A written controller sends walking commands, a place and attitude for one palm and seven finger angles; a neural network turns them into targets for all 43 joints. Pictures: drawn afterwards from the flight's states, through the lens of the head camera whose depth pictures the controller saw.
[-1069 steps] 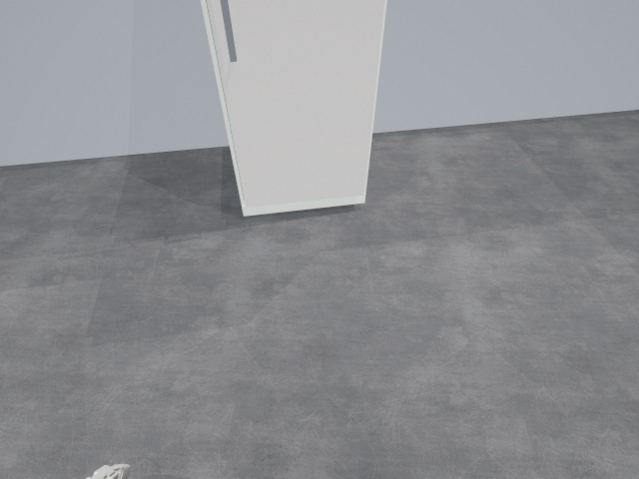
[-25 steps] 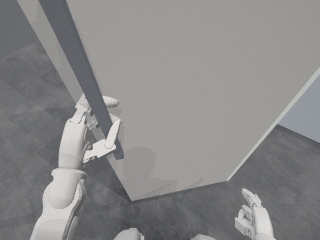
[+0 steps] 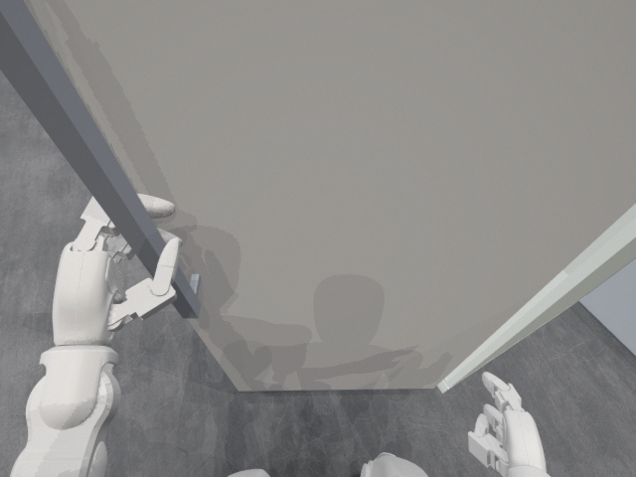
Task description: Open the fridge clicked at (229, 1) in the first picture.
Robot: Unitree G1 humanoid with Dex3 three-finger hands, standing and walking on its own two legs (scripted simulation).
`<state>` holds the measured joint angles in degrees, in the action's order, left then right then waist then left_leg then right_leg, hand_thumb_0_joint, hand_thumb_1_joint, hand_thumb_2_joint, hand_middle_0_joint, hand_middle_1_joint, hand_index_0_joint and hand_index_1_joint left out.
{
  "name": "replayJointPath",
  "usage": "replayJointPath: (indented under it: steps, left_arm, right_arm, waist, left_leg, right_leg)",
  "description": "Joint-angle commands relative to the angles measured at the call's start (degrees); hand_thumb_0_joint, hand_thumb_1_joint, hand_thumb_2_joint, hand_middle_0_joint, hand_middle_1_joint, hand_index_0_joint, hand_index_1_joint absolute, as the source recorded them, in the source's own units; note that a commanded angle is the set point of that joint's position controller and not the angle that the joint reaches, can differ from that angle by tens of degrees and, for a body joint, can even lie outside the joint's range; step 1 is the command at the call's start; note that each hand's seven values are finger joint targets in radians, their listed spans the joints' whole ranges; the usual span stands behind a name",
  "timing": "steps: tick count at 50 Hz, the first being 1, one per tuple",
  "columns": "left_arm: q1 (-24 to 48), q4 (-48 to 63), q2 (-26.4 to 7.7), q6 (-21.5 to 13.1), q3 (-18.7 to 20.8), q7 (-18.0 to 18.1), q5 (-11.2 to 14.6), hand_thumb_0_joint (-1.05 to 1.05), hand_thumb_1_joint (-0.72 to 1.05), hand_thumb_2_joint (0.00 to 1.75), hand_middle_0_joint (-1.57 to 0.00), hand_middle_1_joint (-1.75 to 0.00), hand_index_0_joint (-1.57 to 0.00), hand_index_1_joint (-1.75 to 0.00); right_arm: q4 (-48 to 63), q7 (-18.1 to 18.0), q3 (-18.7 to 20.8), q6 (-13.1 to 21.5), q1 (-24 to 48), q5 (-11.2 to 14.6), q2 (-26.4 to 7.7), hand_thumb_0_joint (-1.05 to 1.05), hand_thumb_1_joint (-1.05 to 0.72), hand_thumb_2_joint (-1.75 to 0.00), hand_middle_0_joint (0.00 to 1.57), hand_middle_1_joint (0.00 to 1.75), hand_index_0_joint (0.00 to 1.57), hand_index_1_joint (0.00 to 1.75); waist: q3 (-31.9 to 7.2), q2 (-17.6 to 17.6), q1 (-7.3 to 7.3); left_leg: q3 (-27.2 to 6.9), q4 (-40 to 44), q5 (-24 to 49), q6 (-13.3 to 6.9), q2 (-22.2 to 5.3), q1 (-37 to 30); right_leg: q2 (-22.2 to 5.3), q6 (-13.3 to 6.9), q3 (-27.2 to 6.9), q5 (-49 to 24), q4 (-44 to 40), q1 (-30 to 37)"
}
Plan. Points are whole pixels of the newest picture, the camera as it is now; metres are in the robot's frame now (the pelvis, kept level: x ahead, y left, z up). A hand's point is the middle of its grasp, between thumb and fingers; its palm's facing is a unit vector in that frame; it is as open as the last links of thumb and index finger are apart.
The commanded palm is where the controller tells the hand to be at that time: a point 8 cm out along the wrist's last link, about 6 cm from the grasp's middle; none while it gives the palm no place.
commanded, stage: walk backward, drawing the door open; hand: left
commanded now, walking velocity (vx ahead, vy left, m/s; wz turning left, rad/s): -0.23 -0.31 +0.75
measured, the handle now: (134, 197) +0.33 +0.18 +0.20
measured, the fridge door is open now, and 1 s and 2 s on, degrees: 61 70 69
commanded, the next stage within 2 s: stop walking and hold the door back in 0.16 s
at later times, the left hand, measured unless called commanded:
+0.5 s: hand (178, 380) +0.19 +0.12 +0.14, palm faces +0.57 -0.75 -0.33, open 6.0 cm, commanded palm +0.17 +0.17 +0.14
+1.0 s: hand (175, 334) +0.22 +0.13 +0.15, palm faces +0.53 -0.80 -0.27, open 5.4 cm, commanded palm +0.17 +0.19 +0.14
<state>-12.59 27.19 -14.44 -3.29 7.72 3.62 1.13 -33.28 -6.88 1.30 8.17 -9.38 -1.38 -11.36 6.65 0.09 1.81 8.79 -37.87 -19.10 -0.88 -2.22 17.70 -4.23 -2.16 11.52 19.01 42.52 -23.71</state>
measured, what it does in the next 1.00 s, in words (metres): steps to the right, turning left: right foot, then left foot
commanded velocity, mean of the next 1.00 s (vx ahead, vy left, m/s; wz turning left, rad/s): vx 0.06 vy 0.06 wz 0.18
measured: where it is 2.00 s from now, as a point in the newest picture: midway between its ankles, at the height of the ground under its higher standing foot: outside the picture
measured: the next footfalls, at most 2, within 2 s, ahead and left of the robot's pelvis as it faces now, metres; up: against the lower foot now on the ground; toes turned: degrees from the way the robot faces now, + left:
right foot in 0.28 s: +0.09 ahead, -0.28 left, +0.00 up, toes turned +8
left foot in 0.70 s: -0.12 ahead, -0.09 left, +0.00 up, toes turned +23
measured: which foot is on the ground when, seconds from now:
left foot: down 0.00-0.28, up 0.30-0.68, down 0.70-0.88, up 0.90-1.00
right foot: down 0.00-0.00, up 0.02-0.26, down 0.28-1.00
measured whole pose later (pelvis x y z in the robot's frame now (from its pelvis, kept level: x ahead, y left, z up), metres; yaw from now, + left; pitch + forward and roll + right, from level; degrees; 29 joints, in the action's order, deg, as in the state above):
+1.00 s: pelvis -0.11 -0.21 +0.01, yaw +18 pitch -2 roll +0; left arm 36.2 -46.5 -22.6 -9.9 16.6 1.5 -0.5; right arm -44.5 -6.3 -0.4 3.3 -16.5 1.8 -15.0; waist 5.4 -3.5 3.3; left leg 1.2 -57.8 -26.9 -0.1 -1.0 24.4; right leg -1.8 -1.2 3.7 13.2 35.6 -20.1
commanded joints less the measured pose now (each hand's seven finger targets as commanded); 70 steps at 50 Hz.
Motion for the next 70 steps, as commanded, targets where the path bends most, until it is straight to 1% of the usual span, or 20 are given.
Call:
replayJointPath:
  steps: [1, 6, 11, 13, 14, 16, 18, 32, 35, 36, 38, 41, 42, 44, 47, 54, 58, 60, 64, 70]
  left_arm:
    - [14.96, 18.63, -9.11, -9.96, 6.11, 1.11, -2.62, 0.00, 0.90, 0.90, -0.45, -1.40, -0.45, -1.40]
    - [12.99, 12.69, -6.92, -7.40, 6.32, 0.39, -1.49, 0.00, 0.90, 0.90, -0.45, -1.40, -0.45, -1.40]
    - [10.26, 9.17, -9.63, -6.12, 9.91, 1.61, 0.27, 0.00, 0.90, 0.90, -0.45, -1.40, -0.45, -1.40]
    - [11.29, 11.19, -13.63, -5.72, 11.98, 2.02, 0.05, 0.00, 0.90, 0.90, -0.45, -1.40, -0.45, -1.40]
    - [11.70, 0.34, -16.18, -4.58, 14.16, 2.92, -0.58, 0.00, 0.90, 0.90, -0.45, -1.40, -0.45, -1.40]
    - [18.76, -6.59, -20.28, -4.17, 17.63, 4.44, -0.51, 0.00, 0.90, 0.90, -0.45, -1.40, -0.45, -1.40]
    - [27.60, -14.86, -19.77, -5.96, 16.94, 4.64, -0.10, 0.00, 0.90, 0.90, -0.45, -1.40, -0.45, -1.40]
    - [59.88, -46.39, -25.28, -9.86, 13.65, 3.36, -0.11, 0.00, 0.90, 0.90, -0.45, -1.40, -0.45, -1.40]
    - [66.69, -46.92, -21.78, -11.45, 10.78, 2.41, 0.45, 0.00, 0.90, 0.90, -0.45, -1.40, -0.45, -1.40]
    - [68.75, -45.25, -21.51, -11.74, 9.42, 2.56, 0.59, 0.00, 0.90, 0.90, -0.45, -1.40, -0.45, -1.40]
    - [69.11, -55.44, -28.20, -10.42, 14.26, 2.58, -0.82, 0.00, 0.90, 0.90, -0.45, -1.40, -0.45, -1.40]
    - [65.95, -60.63, -25.54, -8.77, 12.25, 1.10, -0.38, 0.00, 0.90, 0.90, -0.45, -1.40, -0.45, -1.40]
    - [67.40, -61.24, -26.00, -8.75, 11.36, 0.84, -0.57, 0.00, 0.90, 0.90, -0.45, -1.40, -0.45, -1.40]
    - [67.84, -63.65, -31.38, -8.51, 15.08, 1.00, -1.25, 0.00, 0.90, 0.90, -0.45, -1.40, -0.45, -1.40]
    - [70.62, -62.98, -32.02, -8.42, 16.89, 0.86, -1.13, 0.00, 0.90, 0.90, -0.45, -1.40, -0.45, -1.40]
    - [67.23, -62.62, -30.57, -10.69, 16.45, 0.51, -0.88, 0.00, 0.90, 0.90, -0.45, -1.40, -0.45, -1.40]
    - [64.56, -56.60, -21.56, -12.16, 10.53, -0.61, 0.44, 0.00, 0.90, 0.90, -0.45, -1.40, -0.45, -1.40]
    - [64.32, -55.03, -24.88, -12.18, 12.80, -0.14, -0.29, 0.00, 0.90, 0.90, -0.45, -1.40, -0.45, -1.40]
    - [61.33, -51.96, -22.46, -10.92, 10.61, 0.03, -0.76, 0.00, 0.90, 0.90, -0.45, -1.40, -0.45, -1.40]
    - [60.65, -51.46, -22.69, -9.58, 11.05, 0.93, 0.23, 0.00, 0.90, 0.90, -0.45, -1.40, -0.45, -1.40]
  right_arm:
    - [7.30, 0.76, 2.01, 2.77, 1.52, -1.09, -6.07, 0.00, -0.90, -0.90, 0.20, 0.30, 0.20, 0.30]
    - [4.28, 1.43, 2.93, 2.82, 3.24, 0.02, -6.69, 0.00, -0.90, -0.90, 0.20, 0.30, 0.20, 0.30]
    - [6.47, 1.60, 1.50, 3.00, 3.82, 1.71, -6.10, 0.00, -0.90, -0.90, 0.20, 0.30, 0.20, 0.30]
    - [5.95, 2.04, 0.69, 2.52, 3.69, 2.02, -3.04, 0.00, -0.90, -0.90, 0.20, 0.30, 0.20, 0.30]
    - [5.11, 1.85, 0.28, 2.02, 3.75, 1.68, -2.19, 0.00, -0.90, -0.90, 0.20, 0.30, 0.20, 0.30]
    - [3.18, 1.24, 1.50, 2.19, 3.14, 1.28, -4.66, 0.00, -0.90, -0.90, 0.20, 0.30, 0.20, 0.30]
    - [1.83, 0.33, -0.07, 1.35, 4.71, 1.39, -4.75, 0.00, -0.90, -0.90, 0.20, 0.30, 0.20, 0.30]
    - [0.56, 1.48, 0.50, -3.57, -0.17, 2.12, -10.27, 0.00, -0.90, -0.90, 0.20, 0.30, 0.20, 0.30]
    - [3.08, 1.04, 1.11, -3.36, 0.56, 2.65, -12.93, 0.00, -0.90, -0.90, 0.20, 0.30, 0.20, 0.30]
    - [3.63, 1.08, 0.81, -3.00, 0.79, 2.87, -11.02, 0.00, -0.90, -0.90, 0.20, 0.30, 0.20, 0.30]
    - [0.39, 0.44, 1.22, -2.57, -1.70, 3.74, -11.81, 0.00, -0.90, -0.90, 0.20, 0.30, 0.20, 0.30]
    - [0.74, -0.42, 0.97, -2.63, -2.86, 4.17, -12.87, 0.00, -0.90, -0.90, 0.20, 0.30, 0.20, 0.30]
    - [0.50, -0.48, 0.90, -2.49, -2.79, 4.11, -12.79, 0.00, -0.90, -0.90, 0.20, 0.30, 0.20, 0.30]
    - [0.45, -0.63, 1.80, -2.56, -3.18, 3.55, -11.88, 0.00, -0.90, -0.90, 0.20, 0.30, 0.20, 0.30]
    - [-2.27, 0.20, 1.30, -1.54, -4.53, 3.19, -11.47, 0.00, -0.90, -0.90, 0.20, 0.30, 0.20, 0.30]
    - [-3.93, -0.33, 0.03, -0.19, -4.67, 1.89, -11.30, 0.00, -0.90, -0.90, 0.20, 0.30, 0.20, 0.30]
    - [-0.55, 0.32, 0.01, -0.93, -2.67, 2.89, -11.25, 0.00, -0.90, -0.90, 0.20, 0.30, 0.20, 0.30]
    - [-0.56, 0.05, 0.30, -1.02, -3.24, 2.53, -11.42, 0.00, -0.90, -0.90, 0.20, 0.30, 0.20, 0.30]
    - [0.26, 0.42, 0.78, -1.02, -4.17, 2.89, -11.88, 0.00, -0.90, -0.90, 0.20, 0.30, 0.20, 0.30]
    - [-0.51, -0.07, 0.16, -1.99, -2.78, 2.81, -10.74, 0.00, -0.90, -0.90, 0.20, 0.30, 0.20, 0.30]
  waist:
    - [-19.63, -13.45, 0.13]
    - [-15.20, -15.32, -1.26]
    - [-13.30, -16.21, -1.81]
    - [-13.44, 1.49, -1.61]
    - [-15.02, 15.66, -2.15]
    - [-19.37, 12.10, -2.64]
    - [-16.38, 8.36, -1.91]
    - [-21.56, 5.67, -2.14]
    - [-15.64, -20.50, -2.28]
    - [-15.35, -23.98, -1.06]
    - [-13.53, -8.51, -2.29]
    - [-18.14, -6.19, -3.48]
    - [-19.85, -3.91, -3.12]
    - [-18.21, 10.35, -3.03]
    - [-16.38, 13.43, -2.30]
    - [-17.20, 7.26, -0.74]
    - [-15.39, -13.02, -1.18]
    - [-14.91, -10.81, -1.70]
    - [-20.99, -3.10, -0.78]
    - [-20.92, 5.56, -0.84]
  left_leg:
    - [-45.55, 18.23, 59.57, -11.13, -31.48, -34.01]
    - [-16.52, 15.99, 31.16, -4.55, -16.31, -11.40]
    - [-14.85, 16.30, -4.14, -2.54, -10.12, 5.40]
    - [-8.08, -3.02, -9.18, 1.87, -0.07, 6.05]
    - [-5.22, -24.81, -15.17, 3.49, 4.26, 14.45]
    - [-13.28, -42.41, -15.30, 2.98, 2.43, 16.84]
    - [-12.84, -43.32, -8.00, 4.11, 0.94, 17.47]
    - [-2.59, 13.72, -4.94, -0.89, 4.41, -8.78]
    - [-25.11, 27.49, -11.94, -9.78, -13.70, -9.48]
    - [-32.95, 29.56, -10.47, -13.49, -19.54, -9.13]
    - [-25.60, 20.55, 7.64, -13.18, -16.32, -11.09]
    - [-9.35, 7.94, 14.16, -5.34, -7.99, -6.81]
    - [-7.90, 2.38, 10.21, -3.50, -5.70, 0.66]
    - [-7.09, -19.09, -14.21, 0.92, 1.61, 17.95]
    - [-12.23, -26.25, -10.09, 0.97, -1.05, 17.70]
    - [-2.40, 6.93, 3.35, 1.08, 1.47, -10.60]
    - [-26.21, 24.68, -1.60, -7.24, -15.45, -2.34]
    - [-23.56, 20.79, 6.99, -8.69, -16.14, -1.68]
    - [-7.57, 5.95, 18.21, 0.09, -5.43, -2.15]
    - [-7.69, 8.02, 11.22, 1.19, -2.88, -5.73]
  right_leg:
    - [2.43, 5.52, -14.35, 16.19, 27.43, -22.94]
    - [1.00, 5.68, -13.08, 0.07, 11.22, -3.08]
    - [6.74, 6.82, -4.56, -1.66, -10.32, 18.23]
    - [-1.49, 3.79, -10.52, -3.93, -25.25, 15.55]
    - [-15.47, -2.66, -27.30, -10.85, -27.47, 14.87]
    - [-21.79, -7.44, -35.55, -13.06, -25.34, 14.59]
    - [-17.72, -5.96, -24.46, -25.93, -20.44, 15.42]
    - [-13.71, -0.52, -17.38, 5.83, -25.61, 12.96]
    - [2.90, 4.91, -1.97, 5.71, 2.44, -0.71]
    - [3.55, 4.26, -5.30, 9.60, 15.57, -6.57]
    - [0.89, 3.80, -10.22, 6.90, 11.94, -9.06]
    - [4.20, 3.67, -4.09, -2.48, -12.45, 13.13]
    - [1.58, 2.02, -9.48, -4.02, -16.73, 23.11]
    - [-19.74, -8.79, -41.93, -0.64, -27.62, 27.51]
    - [-17.46, -8.55, -35.21, 12.90, -27.28, 18.52]
    - [-6.28, -1.59, -16.21, 12.08, -22.21, 2.16]
    - [5.38, 3.46, -8.53, 5.37, 1.28, 5.59]
    - [3.64, 3.40, -10.18, 3.86, 0.30, 7.51]
    - [-2.94, 0.82, -16.61, -20.01, -15.34, 19.06]
    - [-5.87, 0.24, -17.90, -18.69, -16.93, 13.55]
